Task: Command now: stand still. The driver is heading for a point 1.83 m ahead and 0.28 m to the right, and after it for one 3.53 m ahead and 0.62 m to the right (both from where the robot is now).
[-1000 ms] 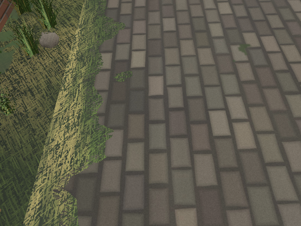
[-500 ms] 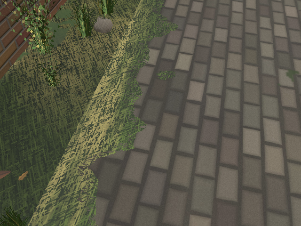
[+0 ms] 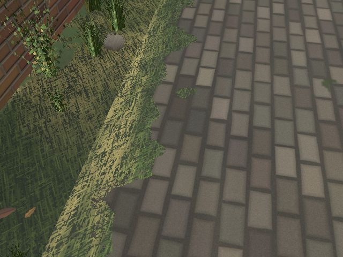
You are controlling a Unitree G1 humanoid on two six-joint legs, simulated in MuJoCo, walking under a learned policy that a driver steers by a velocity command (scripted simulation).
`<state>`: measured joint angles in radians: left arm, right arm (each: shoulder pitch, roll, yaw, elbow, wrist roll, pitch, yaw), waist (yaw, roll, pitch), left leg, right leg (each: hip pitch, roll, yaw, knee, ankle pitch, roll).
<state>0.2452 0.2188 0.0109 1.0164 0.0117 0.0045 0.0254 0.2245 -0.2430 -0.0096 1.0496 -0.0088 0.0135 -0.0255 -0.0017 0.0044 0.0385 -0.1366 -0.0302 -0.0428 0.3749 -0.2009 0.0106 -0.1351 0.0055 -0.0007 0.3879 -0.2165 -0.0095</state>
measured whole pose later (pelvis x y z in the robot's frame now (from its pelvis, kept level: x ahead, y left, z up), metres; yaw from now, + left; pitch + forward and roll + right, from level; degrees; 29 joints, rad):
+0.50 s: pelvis +0.00 -0.01 +0.00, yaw +0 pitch -1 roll +0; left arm 0.27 0.17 -0.01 1.13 0.01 0.00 0.03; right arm 0.27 -0.18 0.01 1.16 -0.01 0.00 -0.04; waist 0.00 0.01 0.03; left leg -0.15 -0.01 -0.05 0.39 -0.21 -0.01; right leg -0.15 0.03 0.00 0.39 -0.22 -0.03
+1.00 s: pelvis +0.01 -0.01 +0.00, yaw +0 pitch -1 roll +0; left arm 0.30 0.14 -0.01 1.14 0.01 -0.01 0.04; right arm 0.29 -0.15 0.01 1.18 -0.01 0.00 -0.05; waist 0.00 0.01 0.03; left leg -0.15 -0.01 -0.04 0.40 -0.23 -0.01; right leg -0.15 0.03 0.00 0.40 -0.23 -0.03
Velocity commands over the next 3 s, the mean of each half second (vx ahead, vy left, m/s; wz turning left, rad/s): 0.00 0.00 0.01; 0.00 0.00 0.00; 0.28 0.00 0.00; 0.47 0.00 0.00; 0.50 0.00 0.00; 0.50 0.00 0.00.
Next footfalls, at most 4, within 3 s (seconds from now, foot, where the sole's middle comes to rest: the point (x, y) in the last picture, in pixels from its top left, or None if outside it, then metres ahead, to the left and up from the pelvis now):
1.74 right None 0.43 -0.05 -0.78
2.28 left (157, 206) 0.75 0.10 -0.78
2.84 right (193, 150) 1.05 -0.07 -0.78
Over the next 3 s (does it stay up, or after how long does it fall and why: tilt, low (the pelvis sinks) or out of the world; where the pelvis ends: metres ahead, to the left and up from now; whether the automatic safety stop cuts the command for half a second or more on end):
stays up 0.97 -0.01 -0.01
